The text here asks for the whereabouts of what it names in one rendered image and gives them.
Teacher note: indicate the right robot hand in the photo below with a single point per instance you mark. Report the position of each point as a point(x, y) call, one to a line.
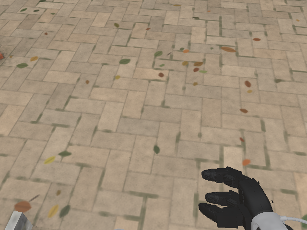
point(241, 208)

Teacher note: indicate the right robot forearm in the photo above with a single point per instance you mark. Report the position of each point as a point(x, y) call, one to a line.
point(269, 221)

